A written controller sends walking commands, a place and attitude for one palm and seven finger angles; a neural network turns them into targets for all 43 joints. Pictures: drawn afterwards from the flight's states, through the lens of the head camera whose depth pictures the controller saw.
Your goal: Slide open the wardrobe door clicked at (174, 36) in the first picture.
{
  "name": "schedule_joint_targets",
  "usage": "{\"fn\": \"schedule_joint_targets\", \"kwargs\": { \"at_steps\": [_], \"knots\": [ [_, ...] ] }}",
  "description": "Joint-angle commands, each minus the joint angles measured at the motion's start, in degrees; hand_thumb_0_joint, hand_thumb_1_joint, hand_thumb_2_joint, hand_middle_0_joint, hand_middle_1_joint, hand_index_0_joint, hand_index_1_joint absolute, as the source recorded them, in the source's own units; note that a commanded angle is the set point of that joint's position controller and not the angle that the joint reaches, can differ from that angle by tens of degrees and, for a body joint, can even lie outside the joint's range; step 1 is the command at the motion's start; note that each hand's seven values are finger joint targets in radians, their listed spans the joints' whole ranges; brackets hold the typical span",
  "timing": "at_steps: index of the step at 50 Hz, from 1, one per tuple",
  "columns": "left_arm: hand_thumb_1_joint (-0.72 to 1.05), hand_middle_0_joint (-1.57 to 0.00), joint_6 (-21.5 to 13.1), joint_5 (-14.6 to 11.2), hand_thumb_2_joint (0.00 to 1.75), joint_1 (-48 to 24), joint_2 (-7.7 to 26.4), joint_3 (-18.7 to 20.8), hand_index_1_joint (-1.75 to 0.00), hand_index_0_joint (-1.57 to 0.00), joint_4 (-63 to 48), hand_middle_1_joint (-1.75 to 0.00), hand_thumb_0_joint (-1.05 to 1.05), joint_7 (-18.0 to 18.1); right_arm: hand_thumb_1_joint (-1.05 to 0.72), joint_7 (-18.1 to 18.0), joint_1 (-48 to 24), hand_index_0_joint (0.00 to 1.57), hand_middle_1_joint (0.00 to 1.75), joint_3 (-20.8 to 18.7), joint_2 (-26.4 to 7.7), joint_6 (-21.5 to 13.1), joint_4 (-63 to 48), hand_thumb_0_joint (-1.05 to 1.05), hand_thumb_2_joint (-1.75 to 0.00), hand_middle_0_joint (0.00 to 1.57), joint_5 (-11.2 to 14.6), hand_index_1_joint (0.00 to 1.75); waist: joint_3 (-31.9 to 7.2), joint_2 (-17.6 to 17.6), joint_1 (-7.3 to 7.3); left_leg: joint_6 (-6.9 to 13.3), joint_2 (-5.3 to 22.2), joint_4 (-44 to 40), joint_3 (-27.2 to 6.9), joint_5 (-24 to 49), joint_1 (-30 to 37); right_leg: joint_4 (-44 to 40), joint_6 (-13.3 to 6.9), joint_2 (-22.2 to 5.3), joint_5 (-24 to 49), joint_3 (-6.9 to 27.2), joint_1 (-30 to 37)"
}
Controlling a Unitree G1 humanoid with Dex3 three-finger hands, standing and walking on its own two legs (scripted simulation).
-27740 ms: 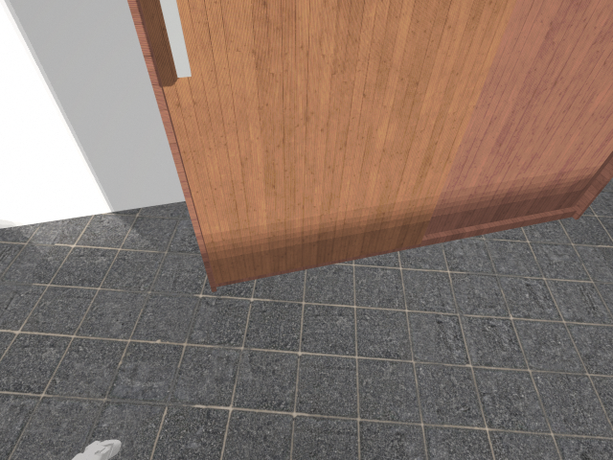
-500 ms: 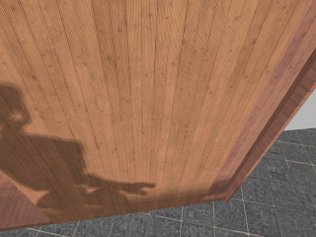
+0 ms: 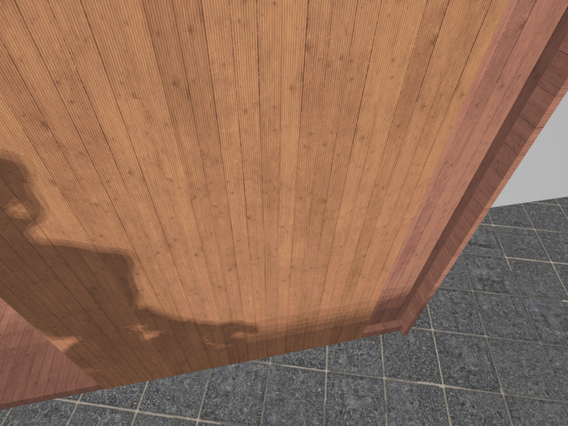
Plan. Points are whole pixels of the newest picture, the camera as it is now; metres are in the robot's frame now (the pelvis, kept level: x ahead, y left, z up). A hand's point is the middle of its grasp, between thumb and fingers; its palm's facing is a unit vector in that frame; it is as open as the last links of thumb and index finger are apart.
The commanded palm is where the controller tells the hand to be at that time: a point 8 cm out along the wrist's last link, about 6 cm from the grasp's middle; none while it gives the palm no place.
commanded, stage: stop walking and hold the door there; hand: left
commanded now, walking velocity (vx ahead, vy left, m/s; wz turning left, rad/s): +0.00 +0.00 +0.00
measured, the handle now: out of the picture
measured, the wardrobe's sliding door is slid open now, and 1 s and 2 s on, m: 0.66 0.66 0.66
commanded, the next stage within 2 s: none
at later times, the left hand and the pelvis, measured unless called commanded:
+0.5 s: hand out of the picture +0.34 +0.47 +0.21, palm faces +0.70 -0.67 -0.23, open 7.1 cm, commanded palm +0.29 +0.48 +0.17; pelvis -0.02 +0.06 -0.01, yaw +3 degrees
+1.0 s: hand out of the picture +0.35 +0.48 +0.20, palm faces +0.46 -0.86 -0.22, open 6.3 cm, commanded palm +0.31 +0.49 +0.17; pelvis -0.03 +0.20 -0.02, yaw +8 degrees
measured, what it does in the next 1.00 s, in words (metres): steps to the left: right foot, then left foot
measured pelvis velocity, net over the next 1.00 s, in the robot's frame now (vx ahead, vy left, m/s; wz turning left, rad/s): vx -0.03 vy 0.20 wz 0.14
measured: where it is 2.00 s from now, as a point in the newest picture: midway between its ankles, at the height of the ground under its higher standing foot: outside the picture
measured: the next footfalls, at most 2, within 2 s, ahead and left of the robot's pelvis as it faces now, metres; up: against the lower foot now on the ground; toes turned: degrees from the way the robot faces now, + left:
right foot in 0.60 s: -0.01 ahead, -0.01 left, +0.00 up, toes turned -9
left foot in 1.00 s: +0.04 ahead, +0.39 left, +0.00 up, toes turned +18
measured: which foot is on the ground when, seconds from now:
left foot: down 0.00-0.60, up 0.62-0.98, down 1.00-1.00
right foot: down 0.00-0.34, up 0.36-0.58, down 0.60-0.98, up 1.00-1.00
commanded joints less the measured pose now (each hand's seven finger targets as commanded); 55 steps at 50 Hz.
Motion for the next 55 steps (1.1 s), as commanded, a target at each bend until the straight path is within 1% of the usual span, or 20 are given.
{"fn": "schedule_joint_targets", "kwargs": {
  "at_steps": [1, 10, 12, 15, 17, 22, 27, 28, 29, 30, 31, 35, 45, 47, 48, 49, 50, 52, 53, 55],
  "knots": [
    [0.9, -0.45, -1.74, 1.91, 0.9, -10.63, 15.89, -0.24, -1.4, -0.45, -4.83, -1.4, 0.0, -1.06, -0.9, -0.54, -1.94, 0.2, 0.3, -3.52, -10.28, -2.66, -5.67, 0.0, -0.9, 0.2, -0.36, 0.3, -8.27, 5.59, 2.37, 0.15, 6.19, -6.3, -6.96, -4.73, 5.86, -4.9, -1.62, -2.47, -1.81, 1.45, 0.37],
    [0.9, -0.45, -2.34, 2.64, 0.9, -13.6, 17.49, 1.22, -1.4, -0.45, -3.69, -1.4, 0.0, -1.66, -0.9, 0.07, -3.69, 0.2, 0.3, -4.52, -10.07, -1.32, -4.57, 0.0, -0.9, 0.2, -1.01, 0.3, -2.88, -9.5, 2.88, -1.18, 1.01, 14.17, -7.86, -15.2, -4.54, -7.69, -7.83, -21.29, 10.28, 12.1, 1.38],
    [0.9, -0.45, -2.28, 2.51, 0.9, -11.96, 16.17, 1.13, -1.4, -0.45, -3.64, -1.4, 0.0, -2.0, -0.9, 0.06, -3.42, 0.2, 0.3, -4.62, -9.85, -1.6, -3.92, 0.0, -0.9, 0.2, -1.22, 0.3, -2.58, -12.57, 2.09, -1.15, 1.48, 8.19, -7.85, -11.73, 0.62, -3.57, -5.77, -19.62, 14.16, 6.57, -1.13],
    [0.9, -0.45, -3.74, 1.92, 0.9, -11.32, 11.06, -2.9, -1.4, -0.45, -8.88, -1.4, 0.0, -2.76, -0.9, -0.68, -5.14, 0.2, 0.3, -4.54, -10.2, -0.81, -4.66, 0.0, -0.9, 0.2, -1.2, 0.3, -3.02, 0.01, 2.18, 1.27, 5.37, -3.28, -10.93, 14.64, 6.64, 10.56, -0.26, -9.92, 12.3, -1.95, -4.41],
    [0.9, -0.45, -4.91, 1.65, 0.9, -9.86, 6.19, -6.67, -1.4, -0.45, -12.24, -1.4, 0.0, -3.45, -0.9, 0.24, -4.75, 0.2, 0.3, -4.07, -9.26, -0.2, -6.64, 0.0, -0.9, 0.2, -1.35, 0.3, -5.3, 13.14, 2.0, 6.37, 12.7, -7.29, -20.48, 27.42, 8.57, 23.05, 1.53, -2.59, -17.21, -3.2, -9.43],
    [0.9, -0.45, -3.72, 0.05, 0.9, -12.38, 1.22, -10.75, -1.4, -0.45, -22.41, -1.4, 0.0, -2.23, -0.9, 0.52, -7.63, 0.2, 0.3, -4.2, -8.46, -1.86, -6.69, 0.0, -0.9, 0.2, -0.03, 0.3, -10.45, 8.95, 3.1, 9.28, 9.7, -6.78, -13.43, 21.22, 12.32, 33.14, 1.87, -1.89, -17.07, -4.19, -11.77],
    [0.9, -0.45, -2.25, -0.16, 0.9, -14.17, 3.4, -9.52, -1.4, -0.45, -23.68, -1.4, 0.0, -1.95, -0.9, 2.05, -10.51, 0.2, 0.3, -2.61, -6.35, -2.7, -8.79, 0.0, -0.9, 0.2, -0.16, 0.3, -12.15, 9.1, 5.43, 6.91, 5.25, -8.47, -10.09, 1.68, 4.32, 9.01, 0.81, -1.88, -10.54, -8.85, 4.49],
    [0.9, -0.45, -2.28, -0.2, 0.9, -13.84, 5.25, -8.33, -1.4, -0.45, -23.45, -1.4, 0.0, -1.88, -0.9, 2.29, -10.73, 0.2, 0.3, -2.55, -6.59, -2.56, -9.06, 0.0, -0.9, 0.2, -0.41, 0.3, -12.07, 6.79, 6.23, 5.22, 3.42, -4.2, -9.18, -2.65, -0.67, 0.21, -0.36, -4.02, -4.44, -7.75, 11.83],
    [0.9, -0.45, -2.04, 0.23, 0.9, -13.14, 6.17, -8.43, -1.4, -0.45, -22.05, -1.4, 0.0, -2.15, -0.9, 2.86, -10.49, 0.2, 0.3, -2.42, -5.75, -2.14, -9.28, 0.0, -0.9, 0.2, -0.63, 0.3, -12.37, -3.93, 7.02, 1.78, -0.51, 6.79, -6.73, -11.94, -12.32, -10.52, -4.37, -15.36, -0.82, 2.88, 21.89],
    [0.9, -0.45, -2.13, 0.55, 0.9, -12.79, 9.24, -6.01, -1.4, -0.45, -20.66, -1.4, 0.0, -2.29, -0.9, 3.04, -8.99, 0.2, 0.3, -3.21, -6.69, -1.69, -9.69, 0.0, -0.9, 0.2, -0.96, 0.3, -7.92, -18.88, 6.29, -2.87, -5.72, 29.01, -7.99, -21.65, -27.14, -16.36, -10.67, -33.12, 1.3, 31.43, 23.1],
    [0.9, -0.45, -1.35, -0.39, 0.9, -14.62, 8.81, -4.57, -1.4, -0.45, -18.21, -1.4, 0.0, -1.8, -0.9, 3.42, -10.39, 0.2, 0.3, -3.66, -9.59, -2.46, -8.22, 0.0, -0.9, 0.2, -1.72, 0.3, -5.9, -9.54, 5.86, -4.2, -1.65, 40.33, -15.64, -18.07, -26.96, -14.88, -11.17, -36.9, 6.29, 27.95, 15.55],
    [0.9, -0.45, -2.24, 0.15, 0.9, -16.17, 5.88, -6.4, -1.4, -0.45, -22.42, -1.4, 0.0, -2.74, -0.9, 4.14, -10.45, 0.2, 0.3, -2.04, -6.22, -3.52, -7.75, 0.0, -0.9, 0.2, -0.66, 0.3, -6.12, -11.23, 3.63, -4.41, -0.39, 43.81, -9.98, -9.7, -26.68, -6.2, -2.63, -23.18, 22.05, 1.65, 17.97],
    [0.9, -0.45, -4.19, 0.35, 0.9, -19.0, -9.84, -18.27, -1.4, -0.45, -43.39, -1.4, 0.0, -2.54, -0.9, 1.49, -13.35, 0.2, 0.3, -2.69, -1.07, -3.22, -10.04, 0.0, -0.9, 0.2, -1.48, 0.3, -5.85, -21.94, 5.17, -3.77, -2.08, 10.01, 6.06, -10.25, -0.39, 0.3, -2.29, -20.28, 31.23, -7.7, 9.2],
    [0.9, -0.45, -4.42, 0.05, 0.9, -19.52, -15.54, -21.99, -1.4, -0.45, -49.47, -1.4, 0.0, -2.52, -0.9, 0.14, -13.01, 0.2, 0.3, -3.58, -2.24, -2.39, -9.63, 0.0, -0.9, 0.2, -1.63, 0.3, -9.07, -13.88, 2.7, -3.57, -3.11, -0.05, 8.12, 0.38, 13.42, 10.54, -0.98, -15.01, 22.22, -11.65, 2.65],
    [0.9, -0.45, -5.26, -0.54, 0.9, -19.44, -19.08, -25.18, -1.4, -0.45, -55.03, -1.4, 0.0, -2.78, -0.9, -0.28, -12.45, 0.2, 0.3, -4.16, -4.0, -2.63, -10.28, 0.0, -0.9, 0.2, -1.47, 0.3, -11.72, -1.54, 1.73, -2.33, 1.45, -1.72, 3.7, 8.04, 21.55, 22.19, 0.18, -10.13, 10.36, -11.35, -3.32],
    [0.9, -0.45, -6.24, -1.37, 0.9, -20.75, -22.7, -28.53, -1.4, -0.45, -62.14, -1.4, 0.0, -3.1, -0.9, 0.09, -11.27, 0.2, 0.3, -4.41, -6.16, -3.25, -11.59, 0.0, -0.9, 0.2, -1.33, 0.3, -16.02, 15.04, 0.82, 3.47, 14.4, -2.19, -15.54, 31.95, 28.51, 37.33, 1.38, -3.49, -19.31, -7.6, -16.28],
    [0.9, -0.45, -6.74, -0.15, 0.9, -22.46, -24.4, -30.73, -1.4, -0.45, -65.69, -1.4, 0.0, -2.73, -0.9, 0.75, -11.89, 0.2, 0.3, -3.9, -5.36, -3.87, -11.53, 0.0, -0.9, 0.2, -1.84, 0.3, -19.59, 14.87, 1.54, 6.81, 18.76, -2.83, -21.01, 42.52, 29.22, 45.15, -0.33, -1.75, -24.28, -0.06, -16.21],
    [0.9, -0.45, -4.75, -0.55, 0.9, -15.22, -31.81, -34.58, -1.4, -0.45, -58.48, -1.4, 0.0, -3.6, -0.9, 1.83, -11.82, 0.2, 0.3, -3.93, -3.28, -4.34, -10.14, 0.0, -0.9, 0.2, -0.95, 0.3, -14.12, 5.92, 1.1, 7.12, 18.48, -4.99, -16.84, 21.08, 18.62, 42.22, 0.06, -2.92, -18.03, 2.08, -14.43],
    [0.9, -0.45, -3.39, -0.66, 0.9, -14.33, -21.66, -26.43, -1.4, -0.45, -59.29, -1.4, 0.0, -2.59, -0.9, 1.53, -12.1, 0.2, 0.3, -3.96, -3.61, -4.21, -9.49, 0.0, -0.9, 0.2, -1.39, 0.3, -15.37, 12.86, 2.24, 7.85, 18.41, -4.51, -16.19, 17.84, 19.83, 38.74, 0.49, -3.42, -16.46, 2.18, -15.01],
    [0.9, -0.45, -2.49, 0.36, 0.9, -22.78, -24.49, -30.57, -1.4, -0.45, -65.63, -1.4, 0.0, -2.65, -0.9, 2.13, -14.44, 0.2, 0.3, -2.22, -1.12, -3.92, -10.94, 0.0, -0.9, 0.2, -1.78, 0.3, -12.44, 15.83, 2.33, 7.22, 16.99, -2.43, -10.79, 21.29, 15.52, 30.57, 0.49, -3.65, -12.84, 0.98, -12.34]
  ]
}}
